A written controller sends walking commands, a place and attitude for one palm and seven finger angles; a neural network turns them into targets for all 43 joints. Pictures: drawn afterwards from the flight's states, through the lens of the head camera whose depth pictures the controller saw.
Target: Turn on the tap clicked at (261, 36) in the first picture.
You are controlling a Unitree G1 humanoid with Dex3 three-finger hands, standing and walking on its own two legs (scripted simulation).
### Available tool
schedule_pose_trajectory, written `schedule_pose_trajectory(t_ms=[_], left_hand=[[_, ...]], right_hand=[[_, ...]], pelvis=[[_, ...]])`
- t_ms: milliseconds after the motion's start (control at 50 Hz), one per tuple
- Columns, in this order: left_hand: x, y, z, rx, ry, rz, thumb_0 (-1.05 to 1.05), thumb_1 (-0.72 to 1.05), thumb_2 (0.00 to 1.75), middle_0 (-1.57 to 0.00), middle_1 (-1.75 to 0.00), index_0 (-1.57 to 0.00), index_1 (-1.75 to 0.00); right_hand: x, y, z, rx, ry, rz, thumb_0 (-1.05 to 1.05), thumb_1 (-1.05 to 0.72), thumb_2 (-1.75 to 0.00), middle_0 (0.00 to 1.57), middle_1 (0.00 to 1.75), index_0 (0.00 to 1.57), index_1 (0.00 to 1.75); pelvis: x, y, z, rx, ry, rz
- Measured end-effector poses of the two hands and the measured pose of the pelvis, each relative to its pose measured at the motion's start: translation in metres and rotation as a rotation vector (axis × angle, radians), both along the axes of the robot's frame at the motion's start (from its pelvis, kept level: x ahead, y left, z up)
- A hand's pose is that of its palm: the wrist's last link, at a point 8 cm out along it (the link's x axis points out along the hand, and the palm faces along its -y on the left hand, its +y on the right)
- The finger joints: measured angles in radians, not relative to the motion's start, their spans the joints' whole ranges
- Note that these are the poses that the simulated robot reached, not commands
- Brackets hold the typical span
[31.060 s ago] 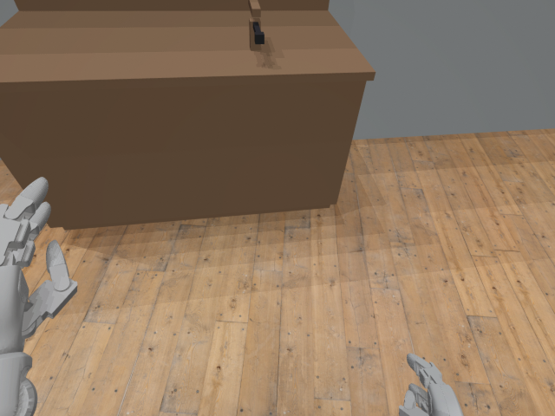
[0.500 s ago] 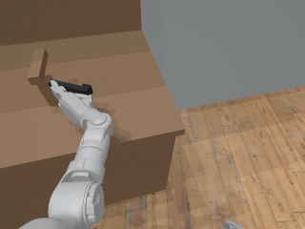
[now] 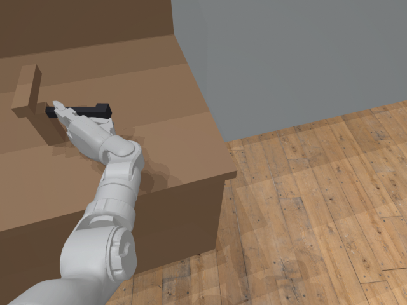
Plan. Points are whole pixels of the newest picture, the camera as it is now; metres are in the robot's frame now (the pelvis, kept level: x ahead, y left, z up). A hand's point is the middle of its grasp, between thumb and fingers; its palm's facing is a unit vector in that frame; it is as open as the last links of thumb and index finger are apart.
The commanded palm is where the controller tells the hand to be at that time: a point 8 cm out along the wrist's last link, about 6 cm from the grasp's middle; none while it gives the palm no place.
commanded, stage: lift the hand up off the lever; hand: left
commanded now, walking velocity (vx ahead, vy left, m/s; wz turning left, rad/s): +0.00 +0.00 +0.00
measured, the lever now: (103, 112) +0.49 +0.20 +0.11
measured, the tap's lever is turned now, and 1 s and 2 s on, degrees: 73 75 75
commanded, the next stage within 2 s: none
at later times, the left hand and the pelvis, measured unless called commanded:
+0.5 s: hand (113, 118) +0.46 +0.17 +0.12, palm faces +0.79 -0.61 -0.09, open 7.7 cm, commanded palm +0.40 +0.19 +0.12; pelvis +0.01 +0.00 +0.00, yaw +0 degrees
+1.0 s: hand (103, 118) +0.43 +0.18 +0.14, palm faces +0.78 -0.61 -0.09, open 7.8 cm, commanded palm +0.39 +0.20 +0.14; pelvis +0.00 +0.00 +0.01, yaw +1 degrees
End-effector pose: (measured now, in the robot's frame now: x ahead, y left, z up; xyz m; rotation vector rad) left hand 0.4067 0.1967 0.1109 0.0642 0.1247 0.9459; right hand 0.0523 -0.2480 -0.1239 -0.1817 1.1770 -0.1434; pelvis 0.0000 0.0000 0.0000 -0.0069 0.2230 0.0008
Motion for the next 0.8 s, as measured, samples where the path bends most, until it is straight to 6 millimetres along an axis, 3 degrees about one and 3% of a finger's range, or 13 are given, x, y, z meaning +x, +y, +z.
schedule_pose_trajectory(t_ms=[440,640,800], left_hand=[[0.002,-0.004,0.008,-0.007,-0.011,-0.018,0.04,0.94,0.92,-0.16,-0.15,-0.15,-0.15],[-0.012,-0.01,0.021,-0.024,-0.003,-0.03,0.02,0.91,0.9,-0.16,-0.15,-0.15,-0.15],[-0.024,0.001,0.032,-0.014,-0.013,-0.005,0.02,0.9,0.9,-0.16,-0.15,-0.15,-0.15]], right_hand=[[0.018,0.006,0.003,0.021,-0.036,0.011,0.01,-0.91,-0.9,0.2,0.3,0.2,0.29],[0.038,0.009,0.009,0.037,-0.09,0.021,0.01,-0.91,-0.9,0.2,0.3,0.2,0.29],[0.056,0.005,0.019,0.016,-0.15,0.037,0.01,-0.91,-0.9,0.2,0.3,0.2,0.29]], pelvis=[[0.007,0.001,0.003,0.001,-0.016,-0.003],[0.01,0.0,0.009,0.006,-0.055,-0.005],[0.005,-0.003,0.012,0.008,-0.08,0.0]])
